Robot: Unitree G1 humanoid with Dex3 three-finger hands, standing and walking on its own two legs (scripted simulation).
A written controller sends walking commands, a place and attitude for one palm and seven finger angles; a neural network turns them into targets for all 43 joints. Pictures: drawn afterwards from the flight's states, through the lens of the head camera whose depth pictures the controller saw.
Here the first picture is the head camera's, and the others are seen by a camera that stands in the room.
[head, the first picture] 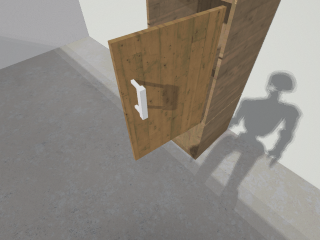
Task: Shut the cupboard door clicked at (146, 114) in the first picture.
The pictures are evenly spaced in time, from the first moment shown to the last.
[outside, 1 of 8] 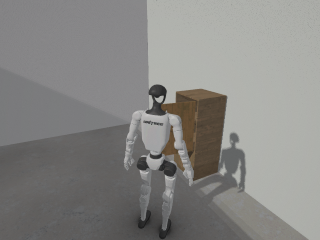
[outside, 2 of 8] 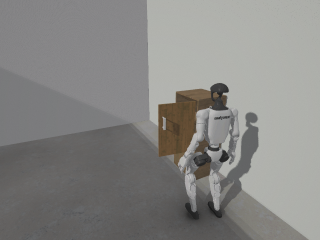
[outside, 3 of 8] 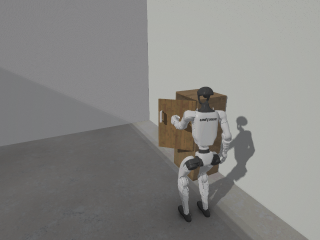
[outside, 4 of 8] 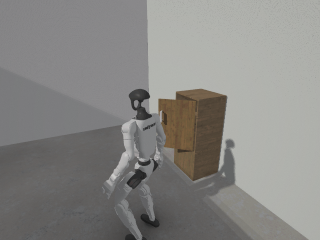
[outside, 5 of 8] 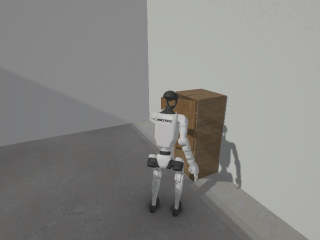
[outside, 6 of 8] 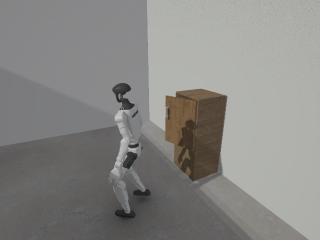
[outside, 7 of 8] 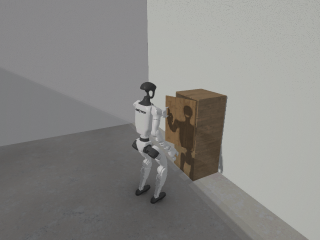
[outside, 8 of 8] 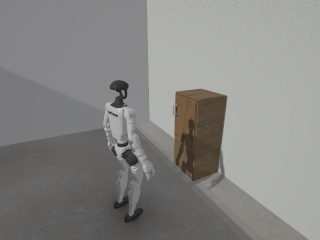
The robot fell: no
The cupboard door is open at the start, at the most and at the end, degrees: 81 81 0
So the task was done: yes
